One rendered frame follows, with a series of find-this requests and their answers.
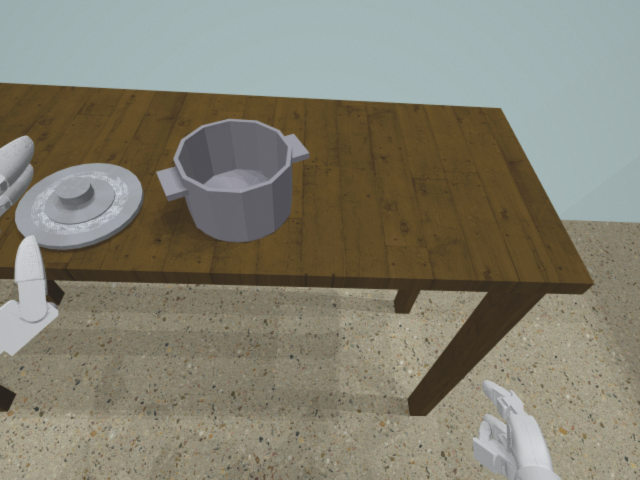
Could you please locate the robot right hand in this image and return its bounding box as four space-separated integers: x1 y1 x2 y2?
473 380 554 480

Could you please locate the robot left hand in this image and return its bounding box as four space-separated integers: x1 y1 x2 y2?
0 136 58 356

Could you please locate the lid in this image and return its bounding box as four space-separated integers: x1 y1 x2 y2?
15 163 144 250

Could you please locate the knob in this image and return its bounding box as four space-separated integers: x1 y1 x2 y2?
56 177 94 206

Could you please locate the table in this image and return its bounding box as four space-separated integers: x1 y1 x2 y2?
0 83 594 416

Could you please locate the pot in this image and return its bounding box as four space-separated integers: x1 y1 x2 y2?
156 119 310 242

